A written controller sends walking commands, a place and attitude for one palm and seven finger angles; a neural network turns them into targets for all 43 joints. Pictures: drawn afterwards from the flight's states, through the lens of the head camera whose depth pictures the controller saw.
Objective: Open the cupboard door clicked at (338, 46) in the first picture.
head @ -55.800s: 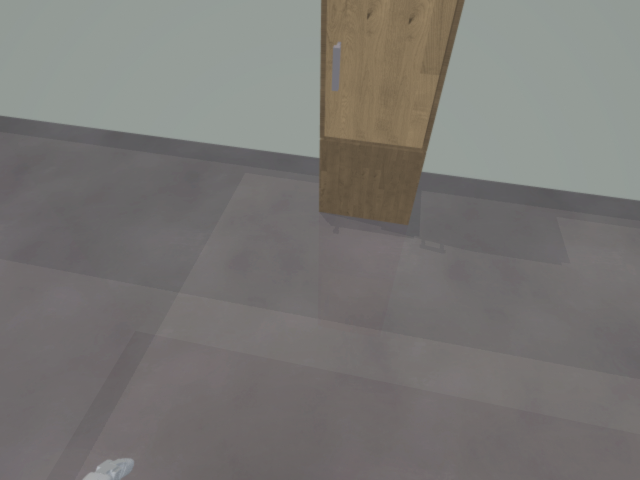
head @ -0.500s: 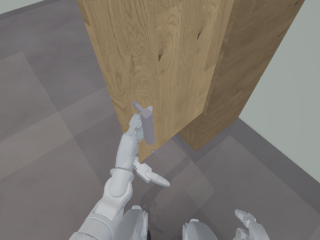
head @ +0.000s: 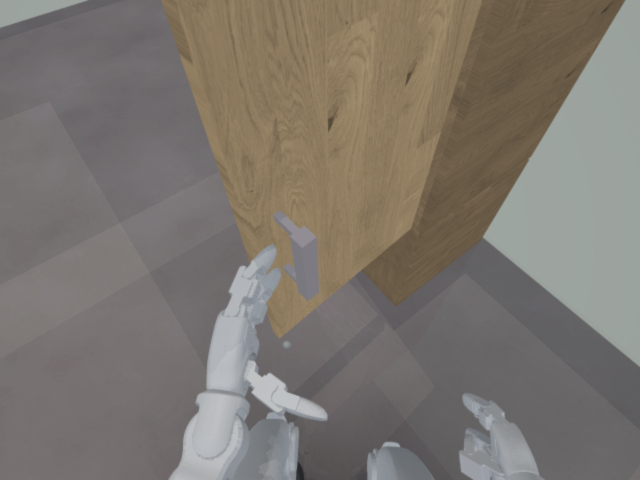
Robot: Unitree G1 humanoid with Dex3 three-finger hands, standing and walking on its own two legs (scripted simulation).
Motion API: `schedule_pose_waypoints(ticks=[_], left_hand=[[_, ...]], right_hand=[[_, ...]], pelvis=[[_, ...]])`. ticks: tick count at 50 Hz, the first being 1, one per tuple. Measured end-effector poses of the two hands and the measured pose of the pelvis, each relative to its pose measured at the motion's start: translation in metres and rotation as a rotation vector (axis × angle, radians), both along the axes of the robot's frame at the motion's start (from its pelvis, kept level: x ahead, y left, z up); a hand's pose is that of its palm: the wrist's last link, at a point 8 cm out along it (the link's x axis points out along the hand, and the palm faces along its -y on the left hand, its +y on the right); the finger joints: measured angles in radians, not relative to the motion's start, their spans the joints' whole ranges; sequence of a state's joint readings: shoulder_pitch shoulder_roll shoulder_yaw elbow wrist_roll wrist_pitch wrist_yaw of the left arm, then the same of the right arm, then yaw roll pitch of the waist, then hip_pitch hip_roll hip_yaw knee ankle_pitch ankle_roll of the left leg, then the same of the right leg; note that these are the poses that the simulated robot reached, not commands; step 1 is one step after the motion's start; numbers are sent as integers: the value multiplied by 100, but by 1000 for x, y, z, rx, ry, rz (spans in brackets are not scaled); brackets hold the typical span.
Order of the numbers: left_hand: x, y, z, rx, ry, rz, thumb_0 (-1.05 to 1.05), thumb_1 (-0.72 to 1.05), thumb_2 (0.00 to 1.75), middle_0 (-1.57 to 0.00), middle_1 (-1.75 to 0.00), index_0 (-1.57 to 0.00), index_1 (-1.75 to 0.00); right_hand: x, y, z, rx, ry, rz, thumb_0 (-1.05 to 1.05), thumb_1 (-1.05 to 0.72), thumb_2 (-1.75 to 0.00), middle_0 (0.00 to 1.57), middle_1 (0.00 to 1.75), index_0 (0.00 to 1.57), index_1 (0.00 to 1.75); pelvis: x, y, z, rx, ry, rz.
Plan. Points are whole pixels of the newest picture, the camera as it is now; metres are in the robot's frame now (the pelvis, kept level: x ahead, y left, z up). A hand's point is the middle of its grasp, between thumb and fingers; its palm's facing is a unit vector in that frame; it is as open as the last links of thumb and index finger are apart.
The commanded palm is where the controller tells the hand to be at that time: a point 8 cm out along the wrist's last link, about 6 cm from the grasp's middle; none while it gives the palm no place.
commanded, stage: slide the hand sideways off the handle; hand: left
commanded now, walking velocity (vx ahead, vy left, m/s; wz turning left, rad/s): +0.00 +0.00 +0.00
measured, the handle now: (296, 257) +0.38 +0.06 +0.04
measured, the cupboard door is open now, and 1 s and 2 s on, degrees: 94 94 94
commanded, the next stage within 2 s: draw the hand back to the body in 0.50 s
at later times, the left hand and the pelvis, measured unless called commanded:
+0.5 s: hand (251, 387) +0.22 +0.09 +0.03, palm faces -0.05 -1.00 +0.01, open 16.3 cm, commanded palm +0.20 +0.15 +0.03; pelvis +0.00 -0.01 -0.01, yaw +0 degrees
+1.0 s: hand (184, 383) +0.21 +0.14 +0.11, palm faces -0.02 -1.00 -0.04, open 16.3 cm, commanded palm +0.18 +0.20 +0.12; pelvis +0.01 -0.01 +0.03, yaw +1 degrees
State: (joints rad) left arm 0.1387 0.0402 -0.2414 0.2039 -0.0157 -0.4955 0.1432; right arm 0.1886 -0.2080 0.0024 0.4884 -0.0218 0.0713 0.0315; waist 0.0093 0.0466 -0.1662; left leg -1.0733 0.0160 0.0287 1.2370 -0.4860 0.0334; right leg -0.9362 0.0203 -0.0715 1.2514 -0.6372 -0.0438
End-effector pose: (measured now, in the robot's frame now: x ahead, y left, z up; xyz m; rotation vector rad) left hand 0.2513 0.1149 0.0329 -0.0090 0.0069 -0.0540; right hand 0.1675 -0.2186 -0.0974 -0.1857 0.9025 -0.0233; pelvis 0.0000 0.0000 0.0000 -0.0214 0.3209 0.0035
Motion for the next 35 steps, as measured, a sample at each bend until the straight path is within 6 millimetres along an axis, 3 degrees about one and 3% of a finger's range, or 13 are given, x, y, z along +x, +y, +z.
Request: schedule_pose_waypoints(ticks=[7,15,21,30,35], left_hand=[[-7,4,3,-20,-12,-3,-1,-50,30,-15,-30,-15,-31],[-33,28,-1,7,39,36,-1,-50,30,-15,-30,-15,-30],[-42,34,6,5,-9,24,-1,-50,30,-15,-30,-14,-30],[-51,35,-1,10,30,1,-1,-50,30,-15,-30,-15,-30],[-50,43,15,25,-23,18,-1,-50,30,-15,-30,-15,-30]], right_hand=[[17,0,6,-4,-49,17,1,-91,-90,21,30,20,30],[21,-9,9,-19,-76,8,1,-91,-90,21,30,20,30],[19,-15,4,-35,-95,5,1,-91,-90,20,30,20,30],[10,-17,-2,-36,-107,-18,1,-91,-90,20,30,20,30],[5,-16,-1,-33,-111,-32,1,-91,-90,21,30,20,30]], pelvis=[[3,-5,-1,3,8,2],[6,-11,-3,1,3,8],[3,-12,-8,-4,10,12],[-2,-13,-14,-4,13,7],[-3,-13,-14,-6,3,5]])
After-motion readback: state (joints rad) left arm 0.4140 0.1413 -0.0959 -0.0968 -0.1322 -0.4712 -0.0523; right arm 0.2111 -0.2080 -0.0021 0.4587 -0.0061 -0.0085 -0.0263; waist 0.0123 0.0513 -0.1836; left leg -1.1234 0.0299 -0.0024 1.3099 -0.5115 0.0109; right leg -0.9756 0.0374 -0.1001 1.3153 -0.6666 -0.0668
